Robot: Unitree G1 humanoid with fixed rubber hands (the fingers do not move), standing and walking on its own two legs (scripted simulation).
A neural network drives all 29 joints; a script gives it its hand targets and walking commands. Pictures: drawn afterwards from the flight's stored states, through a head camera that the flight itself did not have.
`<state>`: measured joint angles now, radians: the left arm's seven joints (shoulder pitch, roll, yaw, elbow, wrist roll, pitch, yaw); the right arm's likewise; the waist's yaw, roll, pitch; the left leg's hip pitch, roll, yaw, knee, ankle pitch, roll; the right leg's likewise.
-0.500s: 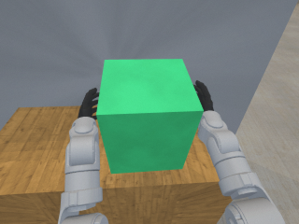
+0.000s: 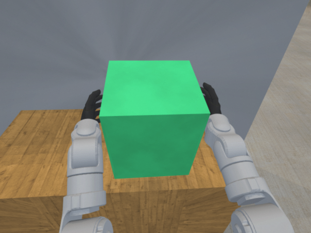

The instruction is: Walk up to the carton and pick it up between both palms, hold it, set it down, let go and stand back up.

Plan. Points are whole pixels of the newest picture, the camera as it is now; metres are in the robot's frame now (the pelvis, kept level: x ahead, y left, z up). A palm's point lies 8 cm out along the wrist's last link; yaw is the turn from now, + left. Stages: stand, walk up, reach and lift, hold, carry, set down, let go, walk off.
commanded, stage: hold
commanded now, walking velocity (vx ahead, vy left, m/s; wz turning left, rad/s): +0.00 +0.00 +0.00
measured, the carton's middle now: (151, 121) +0.38 +0.02 +0.14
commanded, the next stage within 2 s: none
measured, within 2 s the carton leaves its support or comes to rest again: neither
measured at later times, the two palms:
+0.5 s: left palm (92, 120) +0.36 +0.16 +0.17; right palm (211, 112) +0.36 -0.14 +0.18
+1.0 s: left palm (92, 120) +0.35 +0.16 +0.17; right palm (213, 113) +0.36 -0.14 +0.18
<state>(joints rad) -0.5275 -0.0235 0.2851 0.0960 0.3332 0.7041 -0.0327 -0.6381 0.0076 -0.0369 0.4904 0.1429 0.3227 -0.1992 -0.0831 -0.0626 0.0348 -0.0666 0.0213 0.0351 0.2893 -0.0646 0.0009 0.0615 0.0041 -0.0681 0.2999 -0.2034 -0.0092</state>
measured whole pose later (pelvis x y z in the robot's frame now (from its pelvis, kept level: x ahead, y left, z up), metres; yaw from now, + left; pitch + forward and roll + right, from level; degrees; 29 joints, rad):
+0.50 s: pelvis +0.01 +0.00 +0.00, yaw +0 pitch -9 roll +0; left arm -0.51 -0.03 0.27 0.07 0.33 0.71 -0.02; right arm -0.64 -0.01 -0.02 0.51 0.17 0.30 -0.19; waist -0.08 -0.07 0.04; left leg -0.06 0.02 0.04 0.30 -0.08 0.00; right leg 0.08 0.00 -0.06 0.29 -0.21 -0.01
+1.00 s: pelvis +0.00 +0.00 +0.00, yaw +0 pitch -9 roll +0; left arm -0.53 -0.03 0.29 0.09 0.33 0.71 -0.03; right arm -0.65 0.00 -0.04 0.50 0.14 0.31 -0.20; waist -0.09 -0.06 0.04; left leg -0.06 0.02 0.03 0.28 -0.06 0.00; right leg 0.06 0.01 -0.07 0.30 -0.20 -0.01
